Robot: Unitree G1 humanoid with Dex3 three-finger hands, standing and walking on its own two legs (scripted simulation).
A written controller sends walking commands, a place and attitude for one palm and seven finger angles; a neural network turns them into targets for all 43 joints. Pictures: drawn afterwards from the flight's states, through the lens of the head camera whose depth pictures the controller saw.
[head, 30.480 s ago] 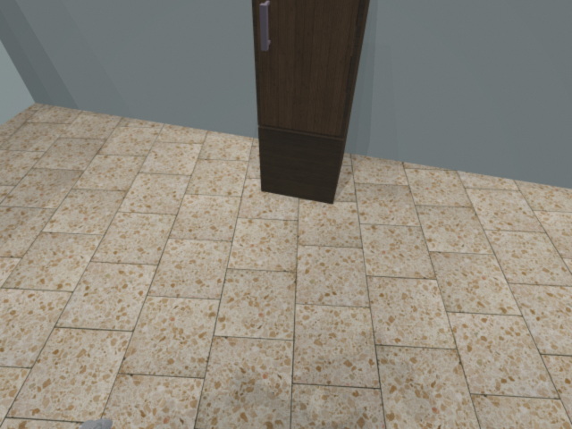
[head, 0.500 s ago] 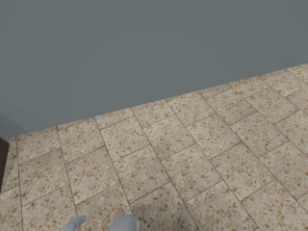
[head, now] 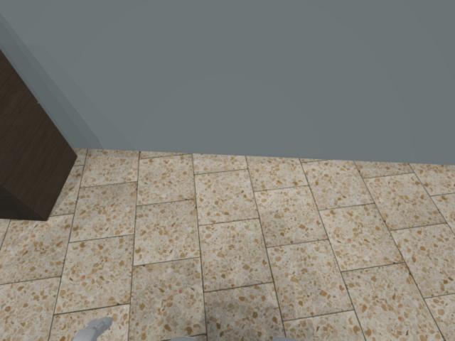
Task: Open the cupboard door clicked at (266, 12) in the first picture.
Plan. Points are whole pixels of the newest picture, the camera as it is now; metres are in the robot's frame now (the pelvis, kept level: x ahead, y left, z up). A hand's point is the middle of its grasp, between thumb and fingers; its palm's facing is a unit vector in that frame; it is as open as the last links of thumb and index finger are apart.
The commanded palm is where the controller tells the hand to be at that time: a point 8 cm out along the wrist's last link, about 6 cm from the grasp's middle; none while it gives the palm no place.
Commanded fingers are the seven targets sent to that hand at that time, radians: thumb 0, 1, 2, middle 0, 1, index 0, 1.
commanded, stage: turn to face it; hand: left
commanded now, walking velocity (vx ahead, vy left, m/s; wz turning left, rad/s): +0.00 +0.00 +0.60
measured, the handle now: out of the picture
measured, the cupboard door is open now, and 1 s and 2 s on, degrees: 54 54 54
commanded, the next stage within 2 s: take the last steps up to it in 1.44 s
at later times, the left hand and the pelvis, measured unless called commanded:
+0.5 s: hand out of the picture +0.00 +0.21 -0.18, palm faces +0.34 -0.91 -0.24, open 7.4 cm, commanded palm none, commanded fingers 0.00 0.90 0.90 -0.20 -0.30 -0.20 -0.30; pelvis +0.01 -0.01 +0.00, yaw +19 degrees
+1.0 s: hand out of the picture +0.01 +0.15 -0.15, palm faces +0.57 -0.79 -0.23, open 7.4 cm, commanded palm none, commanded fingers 0.00 0.90 0.90 -0.20 -0.30 -0.20 -0.30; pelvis +0.05 -0.06 +0.01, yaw +37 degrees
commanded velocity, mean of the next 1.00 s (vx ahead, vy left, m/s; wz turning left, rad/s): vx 0.00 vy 0.00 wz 0.59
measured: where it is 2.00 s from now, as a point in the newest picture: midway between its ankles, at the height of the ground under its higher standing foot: outside the picture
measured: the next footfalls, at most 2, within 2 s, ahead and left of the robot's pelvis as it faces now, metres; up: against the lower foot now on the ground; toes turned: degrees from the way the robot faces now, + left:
right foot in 0.02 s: +0.04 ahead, -0.13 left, +0.00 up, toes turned -2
left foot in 0.38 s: +0.03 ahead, +0.11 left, +0.00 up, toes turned +21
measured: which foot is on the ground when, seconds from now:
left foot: down 0.00-0.02, up 0.04-0.36, down 0.38-0.76, up 0.78-1.00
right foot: up 0.00-0.00, down 0.02-0.38, up 0.40-0.74, down 0.76-1.00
